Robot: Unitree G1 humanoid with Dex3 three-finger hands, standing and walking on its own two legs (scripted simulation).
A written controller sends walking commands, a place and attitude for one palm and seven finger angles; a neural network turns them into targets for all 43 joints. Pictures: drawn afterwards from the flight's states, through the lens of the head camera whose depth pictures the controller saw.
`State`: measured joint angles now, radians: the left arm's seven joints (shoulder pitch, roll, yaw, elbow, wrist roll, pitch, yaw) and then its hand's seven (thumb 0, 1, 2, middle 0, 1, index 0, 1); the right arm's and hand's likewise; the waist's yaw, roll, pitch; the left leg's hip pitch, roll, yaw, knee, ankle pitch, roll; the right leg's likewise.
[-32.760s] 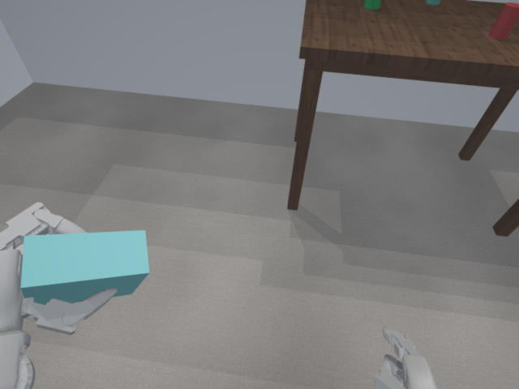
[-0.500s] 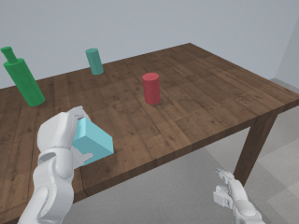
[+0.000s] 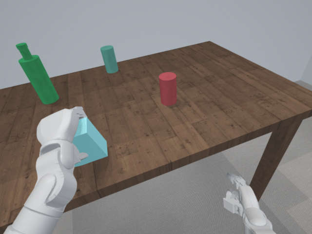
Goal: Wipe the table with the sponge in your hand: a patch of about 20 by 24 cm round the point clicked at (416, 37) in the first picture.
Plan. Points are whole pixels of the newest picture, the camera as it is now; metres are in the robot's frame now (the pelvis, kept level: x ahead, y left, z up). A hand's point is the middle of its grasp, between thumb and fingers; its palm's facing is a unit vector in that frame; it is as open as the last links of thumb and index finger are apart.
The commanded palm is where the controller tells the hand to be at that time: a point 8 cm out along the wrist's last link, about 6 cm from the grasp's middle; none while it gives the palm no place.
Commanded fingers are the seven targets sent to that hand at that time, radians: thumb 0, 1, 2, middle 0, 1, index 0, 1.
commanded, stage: wipe forward along the middle lane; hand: left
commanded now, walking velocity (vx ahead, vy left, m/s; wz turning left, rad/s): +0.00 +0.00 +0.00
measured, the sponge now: (81, 148) +0.28 +0.25 +0.12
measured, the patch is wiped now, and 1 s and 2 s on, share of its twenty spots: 0.95 0.95 0.95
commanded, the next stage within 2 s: slide back across to the first lane in 1.32 s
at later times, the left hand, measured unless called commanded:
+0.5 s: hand (73, 129) +0.31 +0.28 +0.15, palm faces +0.08 -0.06 -0.99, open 9.4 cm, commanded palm +0.28 +0.28 +0.18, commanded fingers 0.00 0.10 1.30 -1.20 -1.60 -1.20 -1.60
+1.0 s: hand (72, 115) +0.36 +0.31 +0.15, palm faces -0.01 -0.03 -1.00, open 9.5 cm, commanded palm +0.34 +0.31 +0.18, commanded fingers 0.00 0.10 1.30 -1.20 -1.60 -1.20 -1.60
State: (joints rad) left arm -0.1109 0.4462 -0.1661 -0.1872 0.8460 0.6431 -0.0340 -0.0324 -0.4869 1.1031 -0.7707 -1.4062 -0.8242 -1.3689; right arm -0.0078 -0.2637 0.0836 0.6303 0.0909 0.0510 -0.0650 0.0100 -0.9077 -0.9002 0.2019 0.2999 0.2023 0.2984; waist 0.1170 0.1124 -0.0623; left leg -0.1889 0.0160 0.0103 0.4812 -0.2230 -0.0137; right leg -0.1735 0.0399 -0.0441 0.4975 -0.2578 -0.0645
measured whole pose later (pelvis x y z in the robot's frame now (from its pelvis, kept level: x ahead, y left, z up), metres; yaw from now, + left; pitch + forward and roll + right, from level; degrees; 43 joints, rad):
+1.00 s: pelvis +0.01 +0.00 +0.00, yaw +1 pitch +1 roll +0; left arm -0.53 0.56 -0.07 0.52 0.94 0.40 -0.13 0.00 -0.51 1.13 -0.78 -1.40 -0.83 -1.38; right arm 0.15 -0.31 0.04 0.70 0.09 0.07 -0.07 0.01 -0.91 -0.90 0.20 0.30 0.20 0.30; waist 0.04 0.09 -0.08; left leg -0.28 0.02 -0.01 0.50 -0.23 -0.01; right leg -0.25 0.05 -0.06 0.49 -0.26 -0.07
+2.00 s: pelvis +0.03 +0.04 +0.00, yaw +2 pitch +2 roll -1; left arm -0.49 0.64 -0.01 0.43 0.94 0.34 -0.17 -0.01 -0.50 1.13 -0.76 -1.43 -0.81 -1.41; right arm 0.11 -0.29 0.05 0.62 0.09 0.08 -0.06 0.01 -0.91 -0.90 0.20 0.30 0.20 0.30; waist 0.07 0.07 -0.06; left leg -0.28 -0.03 -0.02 0.48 -0.24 0.04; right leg -0.21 0.00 -0.07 0.42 -0.25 -0.01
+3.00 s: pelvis +0.03 +0.03 +0.00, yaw +2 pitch +0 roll -1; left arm -0.13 0.62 0.04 0.04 0.90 0.44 -0.13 -0.01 -0.47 1.13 -0.73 -1.46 -0.77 -1.45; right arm 0.07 -0.29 0.06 0.59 0.09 0.09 -0.04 0.01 -0.91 -0.90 0.20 0.30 0.20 0.30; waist 0.09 0.10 -0.07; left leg -0.25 -0.01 -0.01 0.51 -0.26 0.03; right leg -0.19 0.02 -0.06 0.46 -0.27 -0.02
